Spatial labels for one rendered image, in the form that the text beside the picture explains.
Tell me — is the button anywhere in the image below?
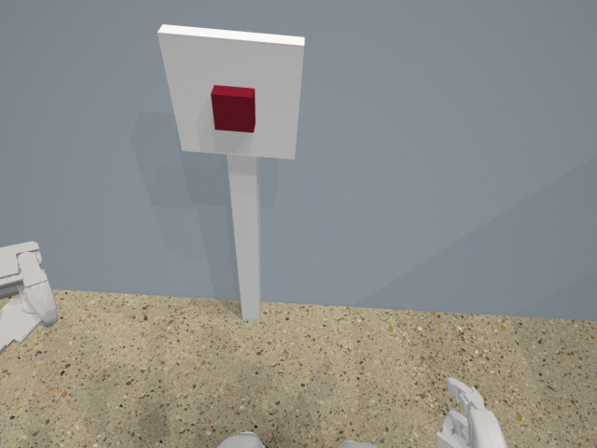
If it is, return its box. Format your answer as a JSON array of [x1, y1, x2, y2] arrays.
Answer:
[[211, 85, 256, 133]]

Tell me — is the panel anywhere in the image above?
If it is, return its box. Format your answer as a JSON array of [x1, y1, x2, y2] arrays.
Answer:
[[158, 24, 305, 321]]

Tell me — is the left robot shin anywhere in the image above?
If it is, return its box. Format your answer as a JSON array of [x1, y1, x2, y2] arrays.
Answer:
[[240, 432, 263, 445]]

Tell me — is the robot left hand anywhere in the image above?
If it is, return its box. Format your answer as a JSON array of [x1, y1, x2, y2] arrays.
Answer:
[[0, 241, 58, 355]]

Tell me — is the robot right hand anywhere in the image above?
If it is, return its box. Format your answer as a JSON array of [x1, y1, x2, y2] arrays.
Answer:
[[437, 377, 507, 448]]

